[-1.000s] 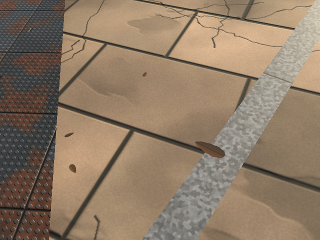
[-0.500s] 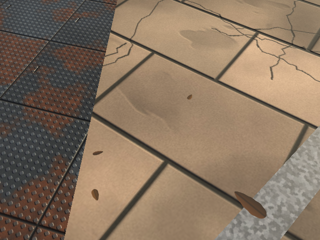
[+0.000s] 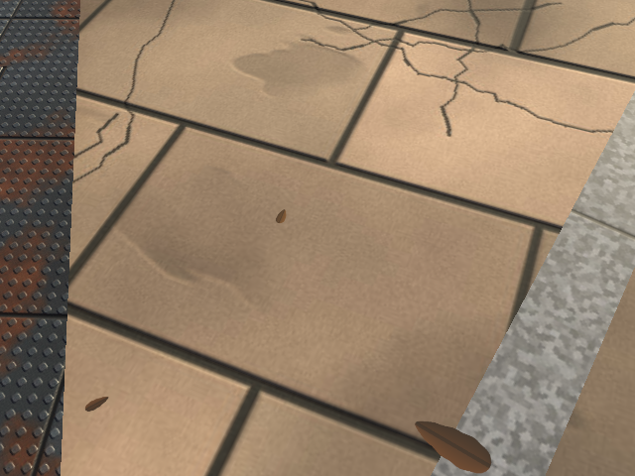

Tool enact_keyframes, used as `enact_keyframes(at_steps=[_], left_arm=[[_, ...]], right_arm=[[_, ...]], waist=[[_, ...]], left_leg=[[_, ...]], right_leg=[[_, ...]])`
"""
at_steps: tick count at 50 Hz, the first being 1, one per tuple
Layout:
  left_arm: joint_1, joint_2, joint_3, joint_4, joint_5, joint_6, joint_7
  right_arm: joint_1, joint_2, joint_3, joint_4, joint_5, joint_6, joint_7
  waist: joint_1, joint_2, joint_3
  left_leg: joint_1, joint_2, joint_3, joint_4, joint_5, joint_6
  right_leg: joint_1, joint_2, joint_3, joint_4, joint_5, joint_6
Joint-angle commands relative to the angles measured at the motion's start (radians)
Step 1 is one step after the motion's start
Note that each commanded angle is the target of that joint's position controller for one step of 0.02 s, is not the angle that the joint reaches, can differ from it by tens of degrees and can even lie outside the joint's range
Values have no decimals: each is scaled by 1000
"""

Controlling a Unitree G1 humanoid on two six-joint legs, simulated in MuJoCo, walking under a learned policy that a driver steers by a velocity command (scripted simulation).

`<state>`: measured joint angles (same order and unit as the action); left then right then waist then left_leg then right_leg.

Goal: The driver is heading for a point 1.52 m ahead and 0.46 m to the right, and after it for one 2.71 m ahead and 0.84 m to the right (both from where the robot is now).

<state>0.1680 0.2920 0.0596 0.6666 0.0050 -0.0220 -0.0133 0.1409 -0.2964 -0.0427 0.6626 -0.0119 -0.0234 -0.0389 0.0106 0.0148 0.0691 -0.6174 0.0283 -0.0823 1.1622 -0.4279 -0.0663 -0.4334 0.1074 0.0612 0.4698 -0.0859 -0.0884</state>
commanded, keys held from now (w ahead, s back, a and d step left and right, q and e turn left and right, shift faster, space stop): e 0.80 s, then w+e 0.06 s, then w+q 0.14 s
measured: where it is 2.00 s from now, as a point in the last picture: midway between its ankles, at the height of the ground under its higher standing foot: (401, 410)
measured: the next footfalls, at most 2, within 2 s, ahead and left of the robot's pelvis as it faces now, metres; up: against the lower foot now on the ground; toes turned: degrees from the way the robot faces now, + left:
left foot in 0.28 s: +0.17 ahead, +0.15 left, +0.00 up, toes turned -16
right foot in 0.66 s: +0.05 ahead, -0.09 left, +0.00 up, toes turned -26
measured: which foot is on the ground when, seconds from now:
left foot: up 0.00-0.26, down 0.28-0.66, up 0.68-1.00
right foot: down 0.00-0.28, up 0.30-0.64, down 0.66-1.00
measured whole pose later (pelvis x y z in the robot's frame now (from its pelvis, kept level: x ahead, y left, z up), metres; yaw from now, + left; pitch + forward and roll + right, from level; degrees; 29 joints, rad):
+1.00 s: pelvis +0.07 +0.00 +0.01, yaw -33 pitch +2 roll +1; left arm 0.24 0.26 0.05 0.64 0.00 0.00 0.02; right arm 0.18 -0.29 -0.08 0.72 0.01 -0.02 0.00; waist 0.02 0.02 -0.03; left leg -0.47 0.02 -0.01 0.78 -0.28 -0.05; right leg -0.24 0.06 0.11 0.43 -0.22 -0.06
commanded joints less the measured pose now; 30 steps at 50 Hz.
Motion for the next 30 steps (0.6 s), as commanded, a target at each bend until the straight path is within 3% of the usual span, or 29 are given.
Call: enact_keyframes(at_steps=[1, 4, 7, 11, 13, 14, 15, 16, 17, 18, 19, 20, 22, 25, 27, 30], left_arm=[[-17, 162, 47, -71, -2, 0, 23], [-32, 163, 49, -81, -16, 27, 43], [-35, 161, 50, -92, -14, 47, 51], [-19, 150, 51, -100, -12, 62, 46], [-40, 137, 48, -109, -24, 69, 46], [-12, 100, 38, -114, -22, 70, 45], [30, 62, 28, -134, -23, 63, 41], [15, 141, 50, -132, -14, 48, 34], [32, 194, 70, -110, -16, 46, 29], [40, 183, 75, -86, -23, 56, 32], [46, 162, 71, -77, -25, 69, 36], [43, 132, 63, -79, -26, 79, 35], [6, 86, 47, -100, -32, 84, 32], [-47, 59, 32, -133, -27, 81, 26], [-54, 62, 29, -146, -24, 79, 17], [-20, 89, 42, -144, -23, 84, 4]], right_arm=[[119, -70, -22, -27, -8, 7, -20], [60, -63, -21, -39, -3, 16, -20], [-2, -62, -22, -57, 4, 12, -12], [-21, -70, -30, -62, 12, -16, 4], [41, -78, -42, -42, 15, -30, 13], [68, -129, -58, -39, 3, -31, 12], [28, -227, -79, -49, -27, -17, 5], [64, -177, -76, -49, -44, -13, 7], [42, -131, -62, -64, -33, -10, 3], [6, -95, -55, -71, -18, -4, 0], [-21, -77, -49, -76, -1, 2, -3], [-29, -78, -47, -77, 3, 8, -6], [-19, -91, -51, -71, -7, 21, -10], [2, -122, -64, -60, -9, 34, -14], [-1, -146, -75, -54, -1, 37, -10], [1, -164, -83, -41, 18, 34, -2]], waist=[[-45, -80, -241], [-27, -99, -249], [-3, -139, -210], [15, -177, -197], [-32, -174, -193], [-25, -101, -215], [41, 213, -186], [-7, 287, -209], [-5, 188, -202], [5, 124, -180], [9, 105, -158], [5, 107, -142], [-12, 132, -131], [-43, 183, -162], [-50, 205, -174], [-42, 216, -176]], left_leg=[[55, -8, 2, -89, 77, -29], [58, -18, -18, -200, 168, -37], [72, -32, -34, -317, 184, -30], [153, -59, -33, -500, 126, -3], [303, -51, -15, -738, 263, 27], [436, 79, -99, -783, 348, 74], [523, 287, -327, -802, 592, 220], [521, 400, -466, -822, 697, 356], [506, 380, -387, -799, 698, 350], [488, 307, -282, -778, 665, 298], [483, 259, -208, -769, 635, 261], [468, 240, -159, -773, 644, 250], [465, 201, -77, -794, 618, 245], [501, 227, -32, -793, 596, 264], [483, 250, -12, -795, 586, 270], [476, 279, -4, -774, 531, 259]], right_leg=[[130, -252, 249, -102, 451, -183], [125, -219, 283, -101, 172, -138], [118, -205, 346, -111, -63, -121], [180, -209, 431, -47, 28, -117], [161, -166, 436, 17, 62, -77], [78, -114, 386, 113, -105, -29], [-128, 43, 179, 297, -428, 44], [-211, 36, 99, 546, -575, 102], [-219, -8, 96, 691, -517, 130], [-219, -26, 81, 749, -459, 151], [-234, -37, 69, 789, -414, 168], [-237, -46, 48, 802, -379, 178], [-217, -59, -14, 713, -328, 187], [-145, -100, -50, 531, -333, 186], [-59, -115, -77, 415, -334, 170], [32, -109, -111, 256, -289, 133]])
